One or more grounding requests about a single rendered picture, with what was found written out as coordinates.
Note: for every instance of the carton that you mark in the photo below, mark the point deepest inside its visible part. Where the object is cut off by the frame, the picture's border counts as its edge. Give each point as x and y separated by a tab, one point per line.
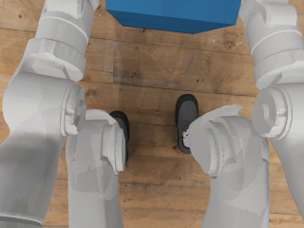
183	16

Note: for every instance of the robot right foot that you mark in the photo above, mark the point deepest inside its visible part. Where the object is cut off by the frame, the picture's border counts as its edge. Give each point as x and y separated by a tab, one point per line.
186	111

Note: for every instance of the robot right thigh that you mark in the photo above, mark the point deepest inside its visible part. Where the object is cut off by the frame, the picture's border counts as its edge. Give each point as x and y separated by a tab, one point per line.
229	152

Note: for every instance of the robot right forearm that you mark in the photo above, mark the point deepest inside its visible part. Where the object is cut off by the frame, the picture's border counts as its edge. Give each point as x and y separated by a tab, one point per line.
275	41

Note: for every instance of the robot left forearm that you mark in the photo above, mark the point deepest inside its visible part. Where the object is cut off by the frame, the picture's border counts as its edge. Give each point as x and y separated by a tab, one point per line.
59	46

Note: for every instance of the left robot upper arm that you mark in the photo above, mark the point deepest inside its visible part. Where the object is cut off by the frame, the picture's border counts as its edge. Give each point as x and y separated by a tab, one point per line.
41	112

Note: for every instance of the right robot upper arm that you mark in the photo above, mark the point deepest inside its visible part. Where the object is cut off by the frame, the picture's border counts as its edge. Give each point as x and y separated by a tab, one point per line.
278	115

